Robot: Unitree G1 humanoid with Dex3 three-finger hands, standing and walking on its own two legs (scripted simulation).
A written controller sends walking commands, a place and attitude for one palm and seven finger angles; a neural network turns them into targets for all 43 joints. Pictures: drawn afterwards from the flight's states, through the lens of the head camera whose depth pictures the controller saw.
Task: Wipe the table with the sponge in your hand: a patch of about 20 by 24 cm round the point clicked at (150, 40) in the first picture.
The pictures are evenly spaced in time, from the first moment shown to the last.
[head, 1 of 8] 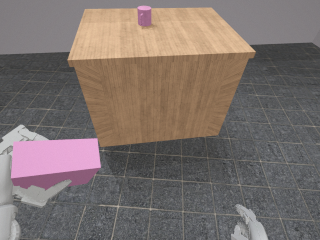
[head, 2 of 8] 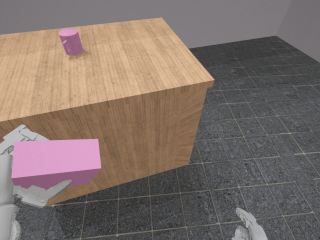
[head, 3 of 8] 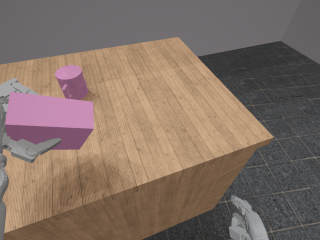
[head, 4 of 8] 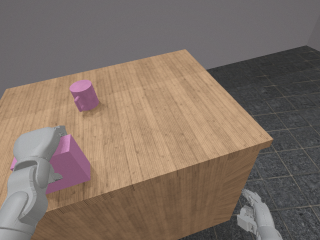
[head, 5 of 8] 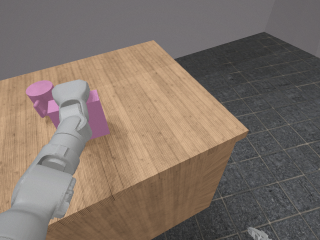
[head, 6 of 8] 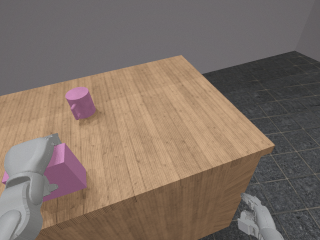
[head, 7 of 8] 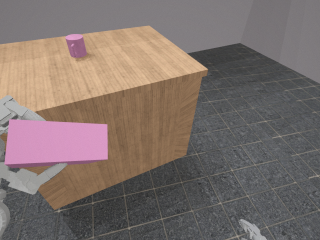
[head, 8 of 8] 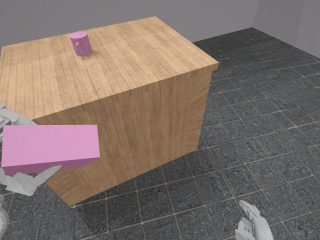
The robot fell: no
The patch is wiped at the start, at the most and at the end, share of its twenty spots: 0.00 1.00 1.00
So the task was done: yes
